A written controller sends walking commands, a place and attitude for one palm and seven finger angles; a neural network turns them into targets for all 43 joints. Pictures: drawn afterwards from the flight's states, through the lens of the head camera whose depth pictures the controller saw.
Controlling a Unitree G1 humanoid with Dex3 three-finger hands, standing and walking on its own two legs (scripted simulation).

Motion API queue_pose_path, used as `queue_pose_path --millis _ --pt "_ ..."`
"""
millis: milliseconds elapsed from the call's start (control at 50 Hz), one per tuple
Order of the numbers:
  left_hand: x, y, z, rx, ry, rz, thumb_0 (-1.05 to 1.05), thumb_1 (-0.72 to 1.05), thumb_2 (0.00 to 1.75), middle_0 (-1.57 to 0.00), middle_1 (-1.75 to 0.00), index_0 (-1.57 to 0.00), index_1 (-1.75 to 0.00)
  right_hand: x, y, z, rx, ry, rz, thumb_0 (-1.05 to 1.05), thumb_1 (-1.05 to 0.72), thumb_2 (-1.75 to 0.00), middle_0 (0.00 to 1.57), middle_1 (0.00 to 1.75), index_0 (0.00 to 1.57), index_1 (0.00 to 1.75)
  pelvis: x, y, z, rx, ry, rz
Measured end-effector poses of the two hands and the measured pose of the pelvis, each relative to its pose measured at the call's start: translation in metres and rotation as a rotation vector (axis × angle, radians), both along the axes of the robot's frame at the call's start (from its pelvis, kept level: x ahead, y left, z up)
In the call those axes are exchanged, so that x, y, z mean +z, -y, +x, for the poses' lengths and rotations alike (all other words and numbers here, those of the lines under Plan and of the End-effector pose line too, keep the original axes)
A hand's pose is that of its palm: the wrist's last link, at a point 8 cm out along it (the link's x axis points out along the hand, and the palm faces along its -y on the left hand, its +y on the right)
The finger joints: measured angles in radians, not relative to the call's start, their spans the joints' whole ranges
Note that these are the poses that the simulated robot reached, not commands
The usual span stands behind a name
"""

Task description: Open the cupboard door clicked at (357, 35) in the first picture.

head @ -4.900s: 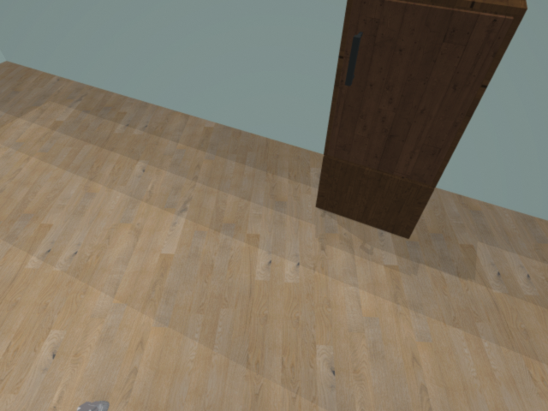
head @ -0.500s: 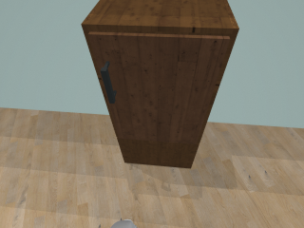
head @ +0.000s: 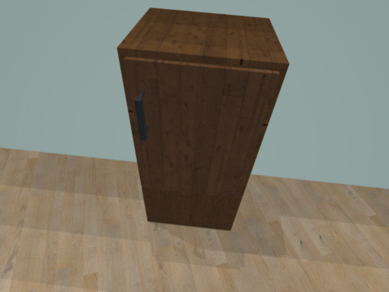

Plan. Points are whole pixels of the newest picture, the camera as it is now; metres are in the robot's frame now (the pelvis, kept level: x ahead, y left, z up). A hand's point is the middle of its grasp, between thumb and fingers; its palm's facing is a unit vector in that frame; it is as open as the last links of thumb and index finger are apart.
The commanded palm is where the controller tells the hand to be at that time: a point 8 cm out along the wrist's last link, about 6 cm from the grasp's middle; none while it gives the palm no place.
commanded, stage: come to a stop and stand still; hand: left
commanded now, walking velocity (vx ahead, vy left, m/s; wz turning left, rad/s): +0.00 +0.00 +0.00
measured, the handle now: (142, 116) +0.61 +0.19 +0.02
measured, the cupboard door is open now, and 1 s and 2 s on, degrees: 0 0 0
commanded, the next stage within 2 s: look again from close up in 0.66 s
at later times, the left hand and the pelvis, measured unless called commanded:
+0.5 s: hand out of the picture -0.04 +0.17 -0.18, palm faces +0.05 -0.99 -0.13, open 7.4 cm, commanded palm none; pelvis +0.00 +0.03 +0.00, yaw +0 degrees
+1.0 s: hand out of the picture -0.02 +0.19 -0.18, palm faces +0.03 -0.99 -0.16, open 7.4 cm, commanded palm none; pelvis +0.02 +0.03 +0.00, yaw -1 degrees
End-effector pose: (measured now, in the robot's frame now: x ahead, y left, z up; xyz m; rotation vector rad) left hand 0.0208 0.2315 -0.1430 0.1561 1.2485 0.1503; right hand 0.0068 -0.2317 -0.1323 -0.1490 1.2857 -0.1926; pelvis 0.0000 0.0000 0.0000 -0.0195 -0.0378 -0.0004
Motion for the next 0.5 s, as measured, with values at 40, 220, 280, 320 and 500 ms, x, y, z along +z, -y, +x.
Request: queue_pose_path --millis 40,220,280,320,500 --pt "-0.001 -0.002 -0.011 0.007 -0.027 0.001 0.00 0.90 0.90 -0.20 -0.30 -0.20 -0.30 -0.001 -0.002 -0.007 -0.005 -0.018 0.002 0.01 -0.90 -0.89 0.20 0.30 0.20 0.30 0.000 -0.002 -0.001 -0.001 0.000 -0.001" --pt "-0.006 -0.004 -0.049 0.032 -0.132 -0.020 0.00 0.91 0.90 -0.20 -0.30 -0.20 -0.29 -0.002 -0.017 -0.025 -0.018 -0.081 0.009 0.01 -0.90 -0.89 0.20 0.30 0.20 0.30 0.001 -0.012 -0.002 -0.003 -0.007 -0.004" --pt "-0.007 -0.002 -0.058 0.038 -0.156 -0.033 0.00 0.91 0.90 -0.20 -0.30 -0.20 -0.29 -0.002 -0.024 -0.027 -0.021 -0.091 0.015 0.01 -0.90 -0.89 0.20 0.30 0.20 0.30 0.002 -0.015 -0.001 -0.003 -0.009 -0.004" --pt "-0.008 0.000 -0.062 0.041 -0.169 -0.042 0.00 0.91 0.90 -0.20 -0.30 -0.20 -0.29 -0.003 -0.029 -0.026 -0.021 -0.095 0.021 0.01 -0.90 -0.89 0.20 0.30 0.20 0.30 0.002 -0.018 -0.001 -0.003 -0.010 -0.003" --pt "-0.008 0.006 -0.069 0.052 -0.197 -0.073 0.00 0.91 0.90 -0.20 -0.30 -0.20 -0.29 -0.004 -0.045 -0.016 -0.020 -0.089 0.034 0.01 -0.91 -0.89 0.20 0.30 0.20 0.30 0.002 -0.027 0.003 -0.004 -0.011 0.000"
